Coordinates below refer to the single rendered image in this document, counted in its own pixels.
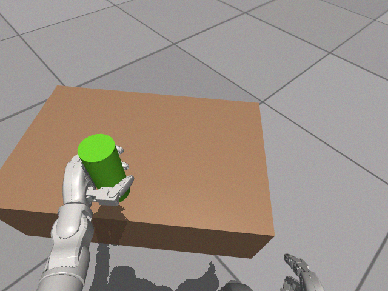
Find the can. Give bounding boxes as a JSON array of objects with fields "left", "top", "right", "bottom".
[{"left": 78, "top": 134, "right": 130, "bottom": 202}]

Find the left robot arm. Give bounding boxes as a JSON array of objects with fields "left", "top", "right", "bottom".
[{"left": 37, "top": 202, "right": 94, "bottom": 291}]

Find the right robot hand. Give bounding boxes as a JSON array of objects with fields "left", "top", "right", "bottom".
[{"left": 280, "top": 253, "right": 324, "bottom": 291}]

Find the left robot hand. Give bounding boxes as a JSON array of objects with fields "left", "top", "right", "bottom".
[{"left": 62, "top": 145, "right": 134, "bottom": 207}]

